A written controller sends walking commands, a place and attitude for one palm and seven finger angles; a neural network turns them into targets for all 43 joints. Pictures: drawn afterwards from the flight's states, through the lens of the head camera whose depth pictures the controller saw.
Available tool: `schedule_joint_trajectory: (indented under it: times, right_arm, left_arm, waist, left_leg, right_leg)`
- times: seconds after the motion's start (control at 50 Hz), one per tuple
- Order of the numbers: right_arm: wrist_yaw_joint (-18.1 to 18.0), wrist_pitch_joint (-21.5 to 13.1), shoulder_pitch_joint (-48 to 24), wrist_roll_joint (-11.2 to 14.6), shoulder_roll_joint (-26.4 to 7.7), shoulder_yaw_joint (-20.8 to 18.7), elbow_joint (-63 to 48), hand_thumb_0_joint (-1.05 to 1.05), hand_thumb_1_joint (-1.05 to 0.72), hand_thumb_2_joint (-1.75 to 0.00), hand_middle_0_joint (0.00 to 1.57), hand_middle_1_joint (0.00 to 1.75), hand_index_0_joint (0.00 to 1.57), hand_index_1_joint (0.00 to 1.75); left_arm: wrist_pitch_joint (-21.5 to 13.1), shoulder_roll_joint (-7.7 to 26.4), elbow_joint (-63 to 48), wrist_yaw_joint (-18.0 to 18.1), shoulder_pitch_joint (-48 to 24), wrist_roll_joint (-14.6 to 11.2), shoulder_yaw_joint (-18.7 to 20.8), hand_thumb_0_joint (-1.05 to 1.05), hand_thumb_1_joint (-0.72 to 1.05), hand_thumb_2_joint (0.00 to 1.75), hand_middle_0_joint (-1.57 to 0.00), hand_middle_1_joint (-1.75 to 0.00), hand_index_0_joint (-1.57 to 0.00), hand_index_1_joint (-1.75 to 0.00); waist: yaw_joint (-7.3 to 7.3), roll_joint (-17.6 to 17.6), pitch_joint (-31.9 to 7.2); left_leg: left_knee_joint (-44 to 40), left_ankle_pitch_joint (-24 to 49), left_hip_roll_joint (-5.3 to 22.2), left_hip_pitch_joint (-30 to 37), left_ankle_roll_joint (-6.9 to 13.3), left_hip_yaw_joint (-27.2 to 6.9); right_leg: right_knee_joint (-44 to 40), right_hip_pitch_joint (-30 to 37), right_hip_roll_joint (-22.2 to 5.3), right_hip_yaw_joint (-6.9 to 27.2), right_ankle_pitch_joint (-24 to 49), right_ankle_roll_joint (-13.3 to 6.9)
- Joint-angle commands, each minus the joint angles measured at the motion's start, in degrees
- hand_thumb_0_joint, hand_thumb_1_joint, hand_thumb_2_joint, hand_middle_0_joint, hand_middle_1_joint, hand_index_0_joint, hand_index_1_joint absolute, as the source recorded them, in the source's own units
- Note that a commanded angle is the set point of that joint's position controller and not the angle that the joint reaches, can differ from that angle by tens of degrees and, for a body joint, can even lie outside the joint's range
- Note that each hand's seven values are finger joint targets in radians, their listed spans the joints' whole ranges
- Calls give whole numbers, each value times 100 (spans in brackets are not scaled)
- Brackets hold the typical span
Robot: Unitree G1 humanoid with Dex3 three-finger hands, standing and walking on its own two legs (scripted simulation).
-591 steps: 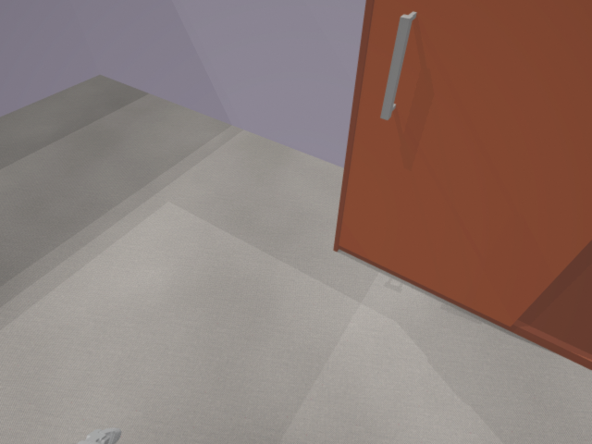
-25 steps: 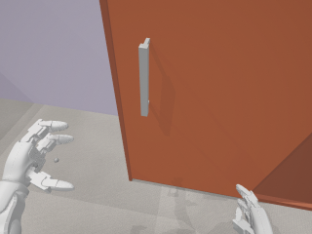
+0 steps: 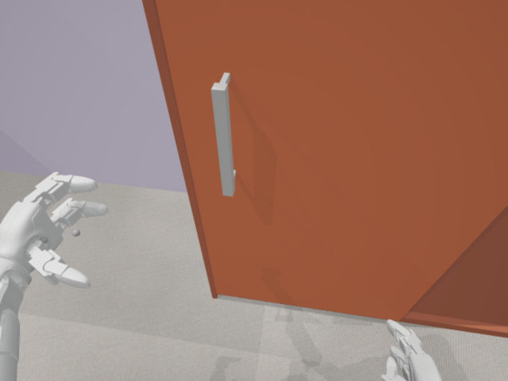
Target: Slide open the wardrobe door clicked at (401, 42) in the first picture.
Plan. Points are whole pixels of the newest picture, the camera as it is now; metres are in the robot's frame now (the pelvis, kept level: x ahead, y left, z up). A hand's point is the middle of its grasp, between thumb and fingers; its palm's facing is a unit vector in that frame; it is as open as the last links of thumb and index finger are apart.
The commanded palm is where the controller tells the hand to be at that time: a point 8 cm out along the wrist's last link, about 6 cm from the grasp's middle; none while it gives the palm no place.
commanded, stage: raise the hand with hooked fingers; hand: left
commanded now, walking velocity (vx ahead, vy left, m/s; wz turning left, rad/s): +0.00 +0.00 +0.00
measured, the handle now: (227, 140) +0.52 +0.10 +0.10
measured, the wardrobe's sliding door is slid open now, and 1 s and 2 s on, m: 0.00 0.00 0.00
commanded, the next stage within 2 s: move the hooked fingers beside the handle in 0.36 s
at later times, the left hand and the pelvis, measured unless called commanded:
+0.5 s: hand (77, 236) +0.27 +0.27 +0.12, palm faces +0.00 -1.00 -0.05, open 14.0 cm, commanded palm +0.25 +0.31 +0.13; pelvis +0.00 +0.00 +0.00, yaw +0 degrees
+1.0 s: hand (124, 204) +0.33 +0.23 +0.12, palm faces -0.05 -1.00 -0.02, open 14.0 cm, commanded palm +0.31 +0.28 +0.12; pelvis +0.00 -0.01 +0.00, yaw +0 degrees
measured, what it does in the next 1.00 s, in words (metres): stands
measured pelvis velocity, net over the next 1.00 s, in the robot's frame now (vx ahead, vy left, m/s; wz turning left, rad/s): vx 0.00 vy -0.01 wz -0.01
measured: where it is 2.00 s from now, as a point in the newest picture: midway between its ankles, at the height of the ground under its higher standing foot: outside the picture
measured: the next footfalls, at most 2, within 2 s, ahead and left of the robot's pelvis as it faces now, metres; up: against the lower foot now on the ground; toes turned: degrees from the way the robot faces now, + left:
none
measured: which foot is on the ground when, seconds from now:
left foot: down 0.00-1.00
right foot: down 0.00-1.00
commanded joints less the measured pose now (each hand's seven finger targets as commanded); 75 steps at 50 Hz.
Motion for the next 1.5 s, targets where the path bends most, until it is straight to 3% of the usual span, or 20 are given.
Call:
schedule_joint_trajectory:
  times: [0.0,0.06,0.14,0.16,0.36,0.44,0.52,0.56,0.66,0.74,0.76,0.8,0.92,1.06,1.16,1.2,1.32,1.38,1.44,1.48]
  right_arm:
    - [-5,-367,-550,8,-731,-384,-1007,0,-90,-90,20,30,20,30]
    - [-2,-375,-553,-14,-735,-402,-1003,0,-90,-90,20,30,20,30]
    - [-38,-403,-544,14,-670,-395,-1007,0,-90,-90,20,30,20,30]
    - [-49,-404,-532,-1,-682,-397,-988,0,-90,-90,20,30,20,30]
    - [-127,-350,-528,28,-726,-369,-908,0,-90,-90,20,30,20,30]
    - [-103,-373,-571,19,-691,-366,-961,0,-90,-90,20,30,20,30]
    - [-117,-396,-559,19,-669,-362,-887,0,-90,-90,20,30,20,30]
    - [-133,-397,-522,-4,-688,-364,-839,0,-90,-90,20,30,20,30]
    - [-160,-314,-502,10,-717,-372,-803,0,-90,-90,20,30,20,30]
    - [-176,-301,-518,25,-664,-359,-834,0,-90,-90,20,30,20,30]
    - [-174,-290,-486,10,-682,-365,-825,0,-90,-90,20,30,20,30]
    - [-166,-297,-488,12,-667,-367,-853,0,-90,-90,20,30,20,30]
    - [-148,-203,-328,48,-725,-400,-738,0,-90,-90,20,30,20,30]
    - [-111,-109,-174,-5,-747,-430,-732,0,-90,-90,20,30,20,30]
    - [-96,-12,-12,1,-771,-451,-644,0,-90,-90,20,30,20,30]
    - [-92,29,32,27,-771,-455,-622,0,-90,-90,20,30,20,30]
    - [-35,98,152,21,-783,-497,-666,0,-90,-90,20,30,20,30]
    - [7,148,241,11,-798,-507,-652,0,-90,-90,20,30,20,30]
    - [46,211,247,17,-778,-517,-637,0,-90,-90,20,30,20,30]
    - [72,239,282,4,-771,-537,-659,0,-90,-90,20,30,20,30]
  left_arm:
    - [-408,1516,-1278,-14,-1044,-265,727,0,-50,30,-30,-120,-30,-120]
    - [-523,1649,-1454,148,-1081,-271,927,0,-50,30,-30,-120,-30,-120]
    - [-594,1407,-1754,325,-1266,-130,648,0,-50,30,-30,-120,-30,-120]
    - [-591,1412,-1807,346,-1300,-110,627,0,-50,30,-30,-120,-30,-120]
    - [-387,1328,-1132,76,-1314,-142,500,0,-50,30,-30,-120,-30,-120]
    - [-490,1349,-1366,71,-1368,-166,532,0,-50,30,-30,-120,-30,-120]
    - [-580,1027,-1537,151,-1763,-139,152,0,-50,30,-30,-120,-30,-120]
    - [-555,1043,-1405,235,-1841,-93,139,0,-50,30,-30,-120,-30,-120]
    - [-446,1208,-948,414,-2104,67,220,0,-50,30,-30,-120,-30,-120]
    - [-557,1138,-994,535,-2637,152,76,0,-50,30,-30,-120,-30,-120]
    - [-600,1223,-988,558,-2665,142,148,0,-50,30,-30,-120,-30,-120]
    - [-652,1106,-924,567,-2594,125,86,0,-50,30,-30,-120,-30,-120]
    - [-513,848,-152,604,-2944,253,-257,0,-50,30,-30,-120,-30,-120]
    - [-751,1213,-121,771,-3516,283,13,0,-50,30,-30,-120,-30,-120]
    - [-881,1385,390,776,-3916,365,80,0,-50,30,-30,-120,-30,-120]
    - [-865,1311,596,718,-4084,429,-81,0,-50,30,-30,-120,-30,-120]
    - [-922,1152,671,673,-4243,381,-213,0,-50,30,-30,-120,-30,-120]
    - [-933,1151,854,779,-4192,389,-155,0,-50,30,-30,-120,-30,-120]
    - [-947,978,935,945,-4488,484,-326,0,-50,30,-30,-120,-30,-120]
    - [-994,984,779,1042,-4514,557,-344,0,-50,30,-30,-120,-30,-120]
  waist:
    - [137,16,-1139]
    - [174,135,-1158]
    - [92,714,-1069]
    - [75,470,-1053]
    - [32,-10,-825]
    - [59,253,-1114]
    - [-33,420,-1027]
    - [-56,106,-944]
    - [-39,1,-862]
    - [-79,432,-1143]
    - [-71,126,-1238]
    - [-36,263,-1320]
    - [-188,48,-934]
    - [-192,-175,-1431]
    - [-275,-182,-1430]
    - [-338,61,-1431]
    - [-303,93,-1837]
    - [-292,-180,-1801]
    - [-359,-52,-1581]
    - [-326,101,-1806]
  left_leg:
    - [-646,1292,-141,128,81,-351]
    - [-640,1304,-137,125,81,-312]
    - [-800,1261,-121,380,53,-320]
    - [-783,1315,-100,398,75,-334]
    - [-824,1068,-126,257,93,-346]
    - [-791,1239,-143,385,78,-354]
    - [-817,1144,-118,481,63,-369]
    - [-807,1132,-94,424,81,-388]
    - [-869,891,-98,211,72,-368]
    - [-890,907,-126,374,45,-359]
    - [-860,1001,-103,364,60,-364]
    - [-865,1036,-118,367,54,-343]
    - [-895,850,-106,107,54,-304]
    - [-737,1090,-122,51,94,-231]
    - [-669,997,-133,-120,112,-188]
    - [-663,964,-142,-119,104,-163]
    - [-592,1306,-147,19,97,-196]
    - [-591,1418,-124,-75,99,-212]
    - [-628,1218,-129,-121,87,-230]
    - [-611,1439,-127,24,96,-221]
  right_leg:
    - [-487,657,118,415,1090,-127]
    - [-478,696,127,441,1050,-139]
    - [-517,576,123,357,998,-149]
    - [-527,599,147,362,1057,-145]
    - [-624,541,136,381,892,-107]
    - [-552,627,113,374,1091,-125]
    - [-564,452,128,356,1001,-123]
    - [-579,414,143,358,971,-122]
    - [-623,411,93,379,666,-122]
    - [-592,450,65,393,678,-139]
    - [-581,544,85,393,769,-140]
    - [-557,574,68,408,852,-140]
    - [-583,268,44,380,743,-109]
    - [-497,541,31,522,1069,-106]
    - [-487,543,14,616,1065,-93]
    - [-476,431,8,612,1075,-93]
    - [-346,485,34,545,1471,-127]
    - [-298,486,56,507,1591,-118]
    - [-319,239,49,473,1337,-119]
    - [-270,327,58,481,1500,-130]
